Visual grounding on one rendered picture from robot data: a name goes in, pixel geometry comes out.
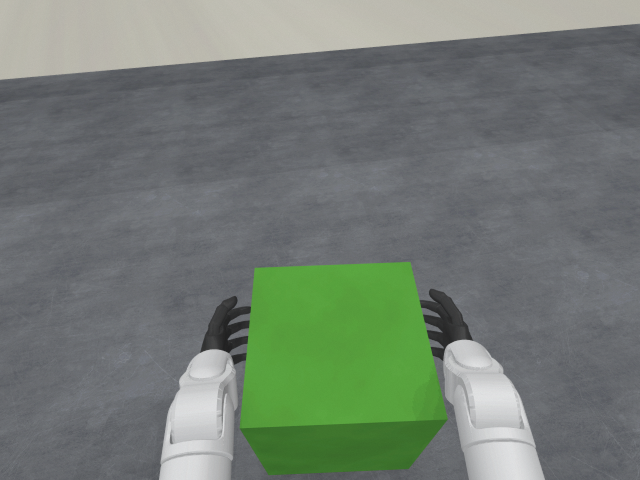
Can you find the right robot hand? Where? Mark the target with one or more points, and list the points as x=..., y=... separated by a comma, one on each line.
x=451, y=322

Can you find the left robot forearm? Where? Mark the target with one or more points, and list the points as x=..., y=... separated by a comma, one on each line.
x=199, y=434

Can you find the left robot hand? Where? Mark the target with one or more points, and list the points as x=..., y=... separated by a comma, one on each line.
x=218, y=332

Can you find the carton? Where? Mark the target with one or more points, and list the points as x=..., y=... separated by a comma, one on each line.
x=339, y=373

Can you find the right robot forearm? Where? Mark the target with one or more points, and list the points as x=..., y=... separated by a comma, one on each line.
x=493, y=428

